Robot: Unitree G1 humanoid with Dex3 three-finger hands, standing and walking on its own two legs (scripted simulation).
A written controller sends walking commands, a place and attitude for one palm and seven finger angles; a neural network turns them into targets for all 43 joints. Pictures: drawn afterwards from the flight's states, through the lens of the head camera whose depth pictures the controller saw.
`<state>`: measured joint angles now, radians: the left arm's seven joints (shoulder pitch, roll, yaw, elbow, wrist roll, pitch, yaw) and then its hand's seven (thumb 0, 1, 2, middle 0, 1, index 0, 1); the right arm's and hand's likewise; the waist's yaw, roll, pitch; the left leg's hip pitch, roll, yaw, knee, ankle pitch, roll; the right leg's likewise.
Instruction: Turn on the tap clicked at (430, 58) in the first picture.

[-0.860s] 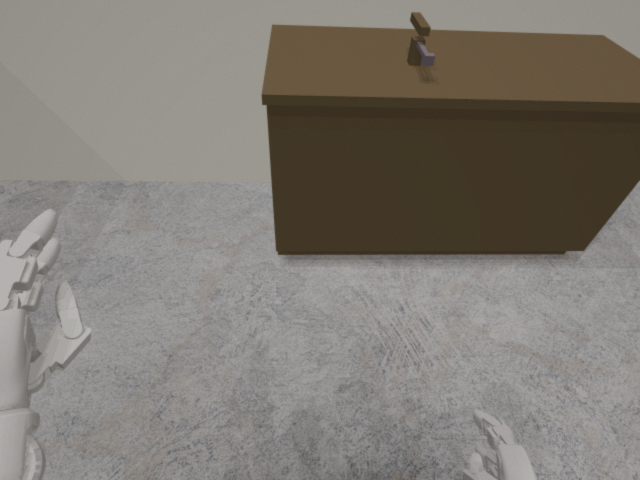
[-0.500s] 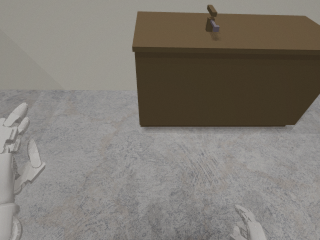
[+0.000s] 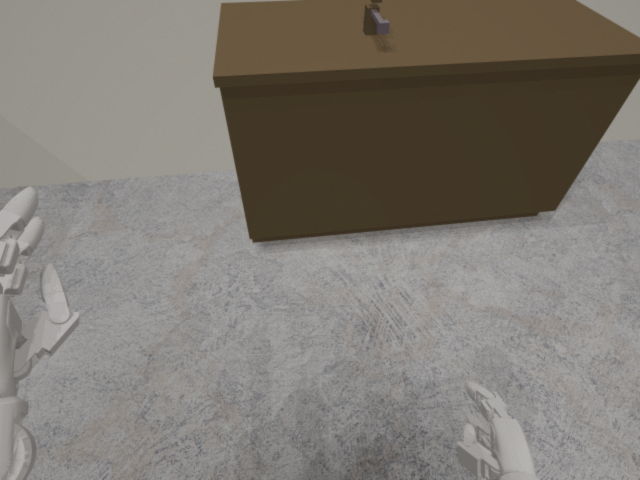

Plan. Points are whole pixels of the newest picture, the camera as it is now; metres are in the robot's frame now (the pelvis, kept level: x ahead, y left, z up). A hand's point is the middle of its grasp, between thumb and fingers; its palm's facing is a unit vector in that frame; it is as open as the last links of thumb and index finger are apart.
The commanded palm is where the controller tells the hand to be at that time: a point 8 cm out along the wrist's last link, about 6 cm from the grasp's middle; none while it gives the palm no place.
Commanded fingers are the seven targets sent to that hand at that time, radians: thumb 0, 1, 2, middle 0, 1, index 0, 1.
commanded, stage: walk to a spot facing it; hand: left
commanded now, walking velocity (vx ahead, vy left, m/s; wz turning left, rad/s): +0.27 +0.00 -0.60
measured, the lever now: (383, 27) +1.21 -0.07 +0.07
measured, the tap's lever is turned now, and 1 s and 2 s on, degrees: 0 0 0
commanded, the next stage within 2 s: turn to face it in 1.76 s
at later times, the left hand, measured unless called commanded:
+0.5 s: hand (204, 242) +0.30 +0.15 +0.19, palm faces +0.16 -0.90 -0.41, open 7.5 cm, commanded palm +0.26 +0.20 +0.20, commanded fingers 0.00 0.90 0.90 -0.20 -0.30 -0.20 -0.30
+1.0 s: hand (316, 157) +0.43 +0.05 +0.20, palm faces +0.06 -0.93 -0.36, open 7.5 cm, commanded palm +0.40 +0.09 +0.20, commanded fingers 0.00 0.90 0.90 -0.20 -0.30 -0.20 -0.30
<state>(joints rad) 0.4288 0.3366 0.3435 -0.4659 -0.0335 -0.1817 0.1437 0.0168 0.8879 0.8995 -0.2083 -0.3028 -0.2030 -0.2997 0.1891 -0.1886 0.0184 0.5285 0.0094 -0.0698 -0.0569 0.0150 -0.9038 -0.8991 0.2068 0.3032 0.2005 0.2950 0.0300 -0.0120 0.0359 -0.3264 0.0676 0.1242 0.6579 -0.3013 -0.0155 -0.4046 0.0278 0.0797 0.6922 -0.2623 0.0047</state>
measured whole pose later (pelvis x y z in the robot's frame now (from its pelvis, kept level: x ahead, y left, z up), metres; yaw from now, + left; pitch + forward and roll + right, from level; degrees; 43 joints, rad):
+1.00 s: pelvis +0.13 -0.08 +0.01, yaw -27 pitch -2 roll +0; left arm 0.42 0.37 0.40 -0.42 -0.01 -0.25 0.16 0.01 0.88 0.90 -0.21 -0.30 -0.21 -0.30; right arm 0.25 -0.22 -0.02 0.63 -0.01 -0.06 -0.09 0.02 -0.91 -0.90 0.20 0.30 0.20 0.29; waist -0.02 -0.02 -0.02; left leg -0.32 0.11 0.16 0.61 -0.25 0.01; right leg -0.38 -0.01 -0.04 0.98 -0.48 -0.01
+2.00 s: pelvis +0.34 -0.29 +0.00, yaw -32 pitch -1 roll +1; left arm 0.41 0.33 0.34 -0.45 -0.02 -0.19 0.15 0.01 0.88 0.90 -0.21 -0.30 -0.21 -0.30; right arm 0.19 -0.20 0.02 0.67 0.00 -0.05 -0.06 0.02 -0.90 -0.90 0.21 0.30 0.20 0.30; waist 0.01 0.06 0.08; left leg -0.44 0.08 0.07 1.13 -0.46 -0.02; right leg -0.32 -0.09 -0.19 0.66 -0.32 -0.05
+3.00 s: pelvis +0.33 -0.30 +0.01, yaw -11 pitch -2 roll +0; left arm 0.47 0.38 0.36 -0.57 -0.04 -0.21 0.18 0.02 0.88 0.90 -0.21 -0.30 -0.21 -0.30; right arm 0.23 -0.24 -0.04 0.60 0.00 -0.06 -0.09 0.02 -0.91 -0.90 0.20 0.30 0.20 0.29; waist -0.01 -0.06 0.03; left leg -0.28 0.01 0.12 0.59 -0.27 0.04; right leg -0.31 -0.11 -0.09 0.74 -0.43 0.04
